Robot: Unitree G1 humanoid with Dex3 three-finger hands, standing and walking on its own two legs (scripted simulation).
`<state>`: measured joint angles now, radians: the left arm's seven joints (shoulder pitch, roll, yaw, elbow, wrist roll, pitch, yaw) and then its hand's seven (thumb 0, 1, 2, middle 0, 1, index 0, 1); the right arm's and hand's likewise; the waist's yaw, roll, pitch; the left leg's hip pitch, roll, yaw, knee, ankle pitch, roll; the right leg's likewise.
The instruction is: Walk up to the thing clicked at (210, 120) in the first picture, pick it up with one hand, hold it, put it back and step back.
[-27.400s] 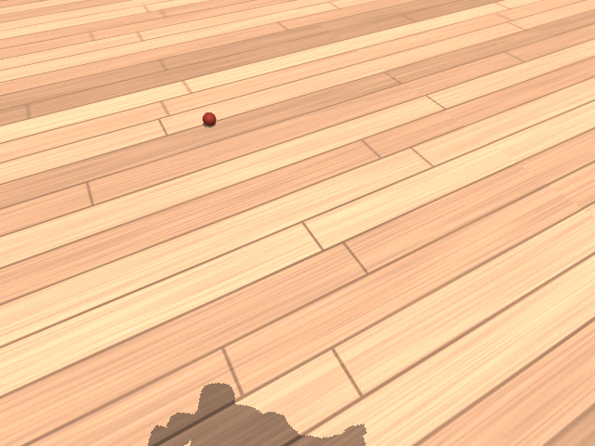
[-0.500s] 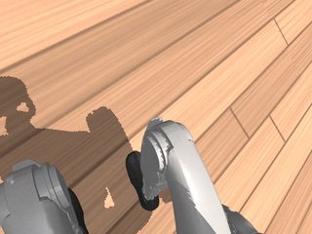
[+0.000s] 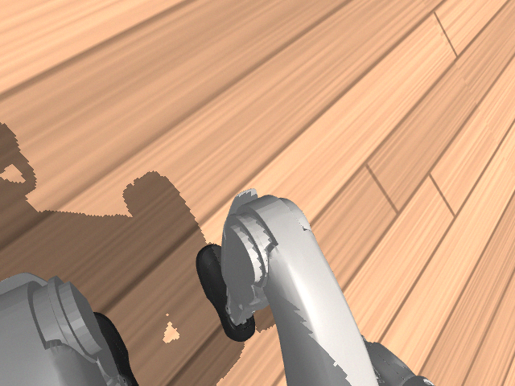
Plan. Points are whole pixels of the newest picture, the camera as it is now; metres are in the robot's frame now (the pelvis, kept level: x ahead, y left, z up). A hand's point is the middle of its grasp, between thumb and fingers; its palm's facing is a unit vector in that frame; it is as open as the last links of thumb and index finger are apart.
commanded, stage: rest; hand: left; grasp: from above
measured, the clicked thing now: out of the picture +0.49 +0.31 -0.27
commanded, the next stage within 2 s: open in 0.18 s
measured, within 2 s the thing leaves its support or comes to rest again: rests again in 0.44 s
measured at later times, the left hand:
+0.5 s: hand out of the picture +0.47 +0.30 -0.24, palm faces -0.45 -0.13 -0.88, open 9.8 cm
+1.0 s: hand out of the picture +0.48 +0.31 -0.24, palm faces -0.45 -0.14 -0.88, open 13.4 cm
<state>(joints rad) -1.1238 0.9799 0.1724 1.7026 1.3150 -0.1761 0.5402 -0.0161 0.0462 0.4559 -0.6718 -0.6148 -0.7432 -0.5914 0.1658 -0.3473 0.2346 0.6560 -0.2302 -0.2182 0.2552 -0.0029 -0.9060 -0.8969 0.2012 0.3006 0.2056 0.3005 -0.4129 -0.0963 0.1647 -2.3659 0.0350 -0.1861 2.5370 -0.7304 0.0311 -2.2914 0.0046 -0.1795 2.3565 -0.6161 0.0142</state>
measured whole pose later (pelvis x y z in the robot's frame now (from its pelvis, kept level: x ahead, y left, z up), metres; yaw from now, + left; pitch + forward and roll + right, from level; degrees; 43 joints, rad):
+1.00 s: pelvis +0.00 +0.00 +0.00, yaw -1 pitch +29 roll -14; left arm -1.13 1.04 0.13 1.71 1.29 -0.18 0.53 0.00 -0.41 0.93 -0.14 -1.02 -0.15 -1.00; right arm 0.16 -0.35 0.30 0.63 -0.23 -0.23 0.25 0.00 -0.89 -0.90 0.20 0.30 0.21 0.30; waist -0.43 -0.12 0.18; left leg -2.35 0.04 -0.22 2.54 -0.73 0.03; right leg -2.27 0.01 -0.21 2.33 -0.60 0.02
